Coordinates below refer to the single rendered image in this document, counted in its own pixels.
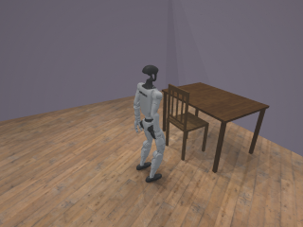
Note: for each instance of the right robot upper arm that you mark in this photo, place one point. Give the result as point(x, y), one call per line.
point(156, 99)

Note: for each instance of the right robot forearm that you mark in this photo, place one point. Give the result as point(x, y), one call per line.
point(156, 127)

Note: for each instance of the left robot hand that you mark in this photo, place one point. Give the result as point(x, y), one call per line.
point(137, 123)

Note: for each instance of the chair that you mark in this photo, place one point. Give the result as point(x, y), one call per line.
point(186, 121)

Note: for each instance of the humanoid robot head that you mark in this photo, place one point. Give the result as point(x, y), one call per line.
point(150, 70)

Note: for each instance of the left robot upper arm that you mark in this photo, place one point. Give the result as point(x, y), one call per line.
point(137, 95)

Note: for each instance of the table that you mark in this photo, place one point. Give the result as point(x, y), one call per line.
point(221, 105)

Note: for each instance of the left robot foot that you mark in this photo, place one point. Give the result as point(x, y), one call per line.
point(147, 164)

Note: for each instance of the right robot hand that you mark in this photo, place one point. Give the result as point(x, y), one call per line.
point(159, 142)

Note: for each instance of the left robot forearm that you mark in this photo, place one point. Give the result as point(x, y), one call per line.
point(137, 113)

